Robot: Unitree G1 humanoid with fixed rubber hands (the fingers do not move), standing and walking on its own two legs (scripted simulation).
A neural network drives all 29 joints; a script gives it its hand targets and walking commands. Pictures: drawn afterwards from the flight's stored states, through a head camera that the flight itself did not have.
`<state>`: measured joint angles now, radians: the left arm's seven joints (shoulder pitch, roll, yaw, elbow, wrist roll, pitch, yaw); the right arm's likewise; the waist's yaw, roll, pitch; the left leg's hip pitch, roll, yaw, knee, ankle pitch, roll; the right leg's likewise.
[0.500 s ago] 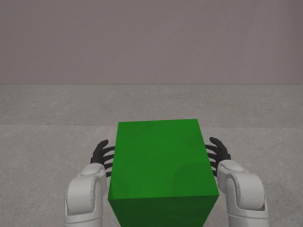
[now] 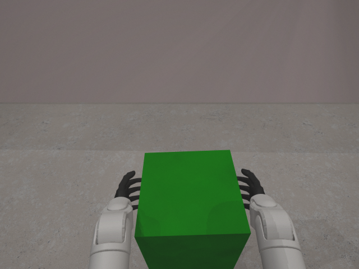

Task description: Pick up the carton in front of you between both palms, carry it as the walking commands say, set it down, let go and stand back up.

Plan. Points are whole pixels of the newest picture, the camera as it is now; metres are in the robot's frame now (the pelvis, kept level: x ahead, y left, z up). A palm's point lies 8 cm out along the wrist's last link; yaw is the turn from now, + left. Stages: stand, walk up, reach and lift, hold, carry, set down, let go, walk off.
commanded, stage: carry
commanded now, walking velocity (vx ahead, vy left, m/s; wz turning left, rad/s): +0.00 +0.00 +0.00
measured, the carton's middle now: (189, 213) +0.30 +0.00 -0.04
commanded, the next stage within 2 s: hold in 0.80 s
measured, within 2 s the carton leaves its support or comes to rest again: neither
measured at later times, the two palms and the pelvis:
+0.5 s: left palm (119, 209) +0.27 +0.15 +0.04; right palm (257, 206) +0.26 -0.15 +0.04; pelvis -0.02 +0.00 +0.00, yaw +0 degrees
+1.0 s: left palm (116, 220) +0.24 +0.16 +0.04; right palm (259, 216) +0.24 -0.14 +0.04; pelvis -0.04 +0.00 +0.01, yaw +0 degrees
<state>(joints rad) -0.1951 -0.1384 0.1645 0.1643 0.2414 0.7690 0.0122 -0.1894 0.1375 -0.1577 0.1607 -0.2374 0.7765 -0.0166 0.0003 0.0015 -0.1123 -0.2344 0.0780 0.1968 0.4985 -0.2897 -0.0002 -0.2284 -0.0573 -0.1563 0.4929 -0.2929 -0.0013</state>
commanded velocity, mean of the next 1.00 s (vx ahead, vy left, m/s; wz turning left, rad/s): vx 0.00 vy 0.00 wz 0.00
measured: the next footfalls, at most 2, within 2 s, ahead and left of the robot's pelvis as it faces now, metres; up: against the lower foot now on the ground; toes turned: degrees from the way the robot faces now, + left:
none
